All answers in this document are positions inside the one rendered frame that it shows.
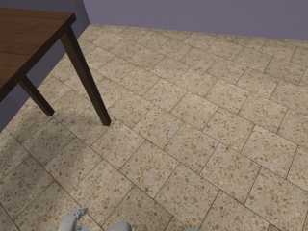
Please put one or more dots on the table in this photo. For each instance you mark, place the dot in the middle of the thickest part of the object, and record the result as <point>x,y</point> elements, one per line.
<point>25,36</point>

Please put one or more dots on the left robot hand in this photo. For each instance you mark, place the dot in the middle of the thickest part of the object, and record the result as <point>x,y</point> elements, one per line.
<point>69,222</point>

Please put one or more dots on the left robot thigh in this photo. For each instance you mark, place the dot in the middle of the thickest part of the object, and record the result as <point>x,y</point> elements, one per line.
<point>122,226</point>

